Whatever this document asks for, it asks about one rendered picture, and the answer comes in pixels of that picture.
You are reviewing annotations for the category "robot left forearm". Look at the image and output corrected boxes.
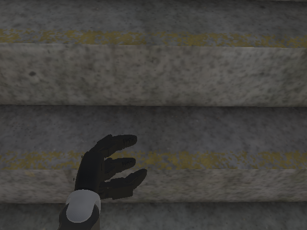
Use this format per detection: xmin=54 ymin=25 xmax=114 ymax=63
xmin=58 ymin=189 xmax=101 ymax=230

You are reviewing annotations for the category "left robot hand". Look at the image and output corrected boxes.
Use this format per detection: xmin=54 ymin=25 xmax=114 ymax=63
xmin=73 ymin=134 xmax=147 ymax=200

